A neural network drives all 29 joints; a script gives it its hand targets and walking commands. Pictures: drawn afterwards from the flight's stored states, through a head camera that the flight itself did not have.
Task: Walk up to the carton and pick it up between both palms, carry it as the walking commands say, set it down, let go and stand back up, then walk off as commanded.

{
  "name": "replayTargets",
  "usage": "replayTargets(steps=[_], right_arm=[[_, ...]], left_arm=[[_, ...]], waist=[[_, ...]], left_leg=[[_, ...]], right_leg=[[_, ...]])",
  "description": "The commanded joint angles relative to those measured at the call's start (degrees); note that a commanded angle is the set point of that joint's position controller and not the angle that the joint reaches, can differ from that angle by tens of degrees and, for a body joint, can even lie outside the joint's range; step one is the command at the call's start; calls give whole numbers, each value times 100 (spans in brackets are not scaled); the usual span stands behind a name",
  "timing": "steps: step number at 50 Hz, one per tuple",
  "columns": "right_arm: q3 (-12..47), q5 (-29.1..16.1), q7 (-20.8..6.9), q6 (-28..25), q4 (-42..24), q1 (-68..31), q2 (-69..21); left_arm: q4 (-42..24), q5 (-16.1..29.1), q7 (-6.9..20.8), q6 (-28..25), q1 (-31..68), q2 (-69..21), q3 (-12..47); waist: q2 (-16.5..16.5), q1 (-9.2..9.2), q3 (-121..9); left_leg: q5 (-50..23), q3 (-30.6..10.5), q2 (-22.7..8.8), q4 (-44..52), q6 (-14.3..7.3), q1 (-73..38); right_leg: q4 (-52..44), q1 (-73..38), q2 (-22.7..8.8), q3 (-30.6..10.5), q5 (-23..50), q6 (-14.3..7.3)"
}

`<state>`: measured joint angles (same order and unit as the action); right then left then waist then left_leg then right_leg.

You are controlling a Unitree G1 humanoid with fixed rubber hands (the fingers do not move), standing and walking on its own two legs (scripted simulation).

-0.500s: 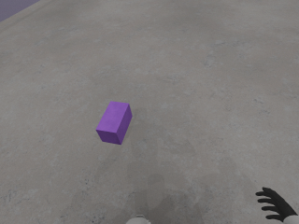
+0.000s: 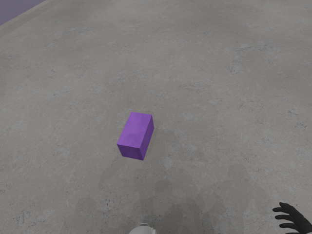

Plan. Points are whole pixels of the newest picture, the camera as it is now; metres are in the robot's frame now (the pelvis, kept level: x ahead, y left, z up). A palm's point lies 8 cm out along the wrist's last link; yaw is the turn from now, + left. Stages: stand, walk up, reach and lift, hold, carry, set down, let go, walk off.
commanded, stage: walk up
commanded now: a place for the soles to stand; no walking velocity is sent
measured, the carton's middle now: (137, 135) +0.87 +0.21 -0.65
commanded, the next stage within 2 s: none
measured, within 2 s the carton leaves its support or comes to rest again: neither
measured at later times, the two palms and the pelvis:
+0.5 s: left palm (2, 231) +0.18 +0.43 -0.04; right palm (272, 225) +0.16 -0.25 -0.09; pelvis +0.10 +0.08 +0.01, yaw -7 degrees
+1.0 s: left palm out of the picture +0.29 +0.54 -0.05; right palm (222, 195) +0.25 -0.15 -0.10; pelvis +0.21 +0.18 +0.00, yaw -8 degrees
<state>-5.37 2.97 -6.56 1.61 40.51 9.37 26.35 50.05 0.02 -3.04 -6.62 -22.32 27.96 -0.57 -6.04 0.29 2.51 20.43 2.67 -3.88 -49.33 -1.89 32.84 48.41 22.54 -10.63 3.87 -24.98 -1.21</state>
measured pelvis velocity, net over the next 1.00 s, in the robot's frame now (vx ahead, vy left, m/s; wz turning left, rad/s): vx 0.21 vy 0.18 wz -0.14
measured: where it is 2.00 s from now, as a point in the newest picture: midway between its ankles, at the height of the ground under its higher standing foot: (111, 203)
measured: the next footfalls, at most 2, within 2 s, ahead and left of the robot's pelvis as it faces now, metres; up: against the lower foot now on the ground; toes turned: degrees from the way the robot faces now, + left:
right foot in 0.38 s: +0.20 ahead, -0.09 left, +0.00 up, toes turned -12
left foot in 0.66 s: +0.24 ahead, +0.26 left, +0.00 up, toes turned +0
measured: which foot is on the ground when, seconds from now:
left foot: down 0.00-0.40, up 0.42-0.64, down 0.66-0.92, up 0.94-1.00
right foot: up 0.00-0.36, down 0.38-0.66, up 0.68-0.90, down 0.92-1.00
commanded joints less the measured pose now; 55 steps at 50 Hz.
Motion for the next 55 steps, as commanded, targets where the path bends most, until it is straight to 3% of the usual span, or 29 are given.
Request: replayTargets(steps=[1, 2, 4, 8, 12, 17, 19, 20, 21, 22, 23, 26, 29, 31, 32, 33, 34, 35, 36, 38, 40, 43, 45, 46, 47, 48, 50, 53, 55], right_arm=[[-811, 31, 190, -215, -100, 1125, 2052], [-747, -101, 221, -217, -214, 630, 1911], [-610, -112, 234, -221, -250, 388, 1384], [-515, -88, 253, -252, -283, 568, 1111], [-542, -5, 225, -223, -366, 632, 1176], [-515, 15, 218, -149, -450, 493, 1106], [-406, -17, 190, -128, -759, -161, 918], [-336, -25, 190, -167, -886, -276, 684], [-363, -25, 223, -137, -1003, -297, 674], [-449, -58, 257, -48, -880, -394, 1115], [-475, -83, 244, -17, -693, -98, 1133], [-456, -39, 103, 37, -449, 383, 950], [-524, -13, 13, 106, -464, 146, 1060], [-612, -14, 13, 94, -232, 748, 1186], [-690, 48, 63, 65, 71, 1342, 1247], [-775, 158, 149, 38, 283, 2022, 1461], [-788, 165, 230, -6, 46, 1865, 1973], [-778, 65, 282, -62, -180, 1088, 2262], [-718, 31, 298, -55, -251, 708, 2063], [-594, 0, 337, -82, -324, 517, 1575], [-531, -15, 288, -93, -351, 714, 1390], [-498, 41, 236, -61, -445, 749, 1387], [-419, 24, 231, -18, -623, 210, 1219], [-320, 6, 241, -51, -728, 159, 976], [-245, -25, 258, -80, -1012, 21, 577], [-380, -48, 316, 8, -1029, -92, 1090], [-468, -27, 308, 46, -701, 220, 1241], [-474, -11, 170, 84, -524, 386, 1089], [-561, -11, 80, 84, -518, 383, 1202]], left_arm=[[-463, -121, -219, 93, 405, 828, -377], [-320, -68, -224, 130, 403, 1233, -482], [-76, 9, -96, 115, 49, 1318, -592], [63, -18, -36, 98, -11, 1209, -583], [4, -20, -46, 93, 194, 1161, -587], [61, 3, -97, 79, -182, 1065, -605], [265, -28, -170, 2, -1218, 1302, -740], [360, -109, -254, -11, -1954, 1836, -918], [155, -139, -338, -17, -1754, 2354, -1025], [-77, -27, -358, 8, -1141, 2274, -988], [-165, 36, -396, -9, -700, 2061, -892], [-241, -140, -349, -32, -241, 1967, -823], [-338, -270, -318, -38, 42, 2174, -909], [-473, -315, -306, 26, 609, 2267, -902], [-437, -344, -294, 94, 627, 1962, -763], [-414, -335, -305, 146, 549, 1384, -581], [-582, -210, -351, 193, 903, 835, -393], [-474, -158, -355, 195, 1124, 1201, -506], [-322, -69, -305, 176, 873, 1507, -624], [-41, -64, -197, 132, 324, 1545, -666], [36, -80, -123, 88, 188, 1461, -670], [-11, -20, -129, 14, 87, 1206, -612], [297, -7, -199, -72, -906, 1059, -611], [421, -96, -281, -107, -1651, 1488, -787], [276, -181, -389, -112, -1962, 2301, -982], [48, -117, -367, -72, -1433, 2403, -953], [-158, -42, -415, -52, -746, 2111, -872], [-275, -197, -422, -47, -282, 2024, -822], [-385, -278, -420, -26, 128, 2254, -861]], waist=[[-1434, 947, -388], [-490, 658, -14], [-190, 355, 442], [-295, 384, 318], [-78, 454, 155], [-141, 280, 153], [571, -518, -261], [1828, -1013, -603], [2005, -905, -647], [867, -643, -482], [383, -378, -283], [977, -86, -581], [1466, -35, -439], [1542, 365, -478], [792, 616, -561], [-716, 938, -415], [-1973, 1046, 460], [-1020, 868, 714], [-519, 545, 785], [-578, 251, 882], [-455, 295, 791], [-459, 276, 283], [-29, -336, -243], [672, -759, -596], [2319, -972, -617], [1439, -671, -629], [572, -319, -392], [1373, -67, -477], [1489, 90, -521]], left_leg=[[3667, -3737, -1661, 3931, -496, -2579], [3683, -3546, -1671, 3928, -583, -1846], [2792, -2519, -1172, 3678, -414, -1412], [1091, -1522, -1073, 3453, -600, -1794], [816, -1546, -1339, 3483, -844, -2106], [-512, -868, -1123, 2877, -648, -1836], [-765, -184, -792, 1372, -272, -295], [-443, 506, -184, -607, 168, 780], [1361, -98, 322, -1900, 498, 1965], [1008, -907, -161, -2442, 543, 1634], [652, -1002, -336, -2498, 496, 1525], [700, -680, -257, -1421, 196, 473], [1021, -500, -314, -860, 133, 13], [804, -315, -299, -101, 60, -1241], [1055, 9, 148, 367, 32, -2383], [2095, -413, 144, 1324, -61, -2935], [4632, -3245, -1312, 3573, -419, -1973], [4792, -4173, -1656, 4327, -761, -1265], [4535, -3538, -1478, 3949, -828, -1169], [3180, -2454, -1093, 3296, -750, -1195], [2003, -1791, -1053, 3053, -883, -1247], [519, -1459, -1225, 2624, -1311, -1211], [-248, -635, -910, 1301, -1089, -416], [-761, -275, -657, -245, -722, 444], [666, 242, 316, -1948, -125, 1803], [1350, -756, 80, -2381, 70, 1900], [1130, -976, -321, -2504, 183, 1777], [1058, -768, -403, -1662, 74, 717], [1192, -599, -370, -997, 29, -33]], right_leg=[[2809, 3181, 1016, -198, -803, -243], [2909, 2827, 737, -679, -258, -294], [2322, 2201, 495, -600, 472, -192], [1009, 1421, 476, -427, 101, 13], [338, 1238, 467, -91, 12, -8], [-481, 451, 609, 317, 431, -89], [-1504, -1857, 723, 103, 1136, -354], [-2228, -2782, -8, -1367, 42, -761], [-2909, -2781, -1576, -4195, -752, -1681], [-2986, -1976, -1872, -4387, -1123, -1897], [-2777, -1682, -1610, -3738, -701, -1754], [-2332, -761, -837, -2149, -119, -1350], [-2329, 164, -918, -2050, -1207, -1326], [-1891, 1166, -758, -1598, -1287, -1049], [-999, 1984, -345, -972, -1546, -856], [624, 2913, 369, -247, -1988, -593], [2561, 3793, 1196, 149, -1458, -183], [3045, 3443, 1069, -714, -695, -163], [2942, 3131, 798, -787, -219, -185], [2207, 2464, 533, -415, 156, -13], [1274, 1737, 562, -73, -239, 1], [373, 725, 723, 280, -187, -4], [-939, -1085, 1065, 561, 1070, -117], [-1361, -2363, 849, -194, 706, -312], [-2429, -2664, -762, -3389, -77, -997], [-2736, -2104, -1504, -4876, -579, -1645], [-2306, -1678, -1308, -4048, -316, -1681], [-1856, -399, -837, -2724, 232, -1434], [-1823, 378, -851, -2409, -686, -1412]])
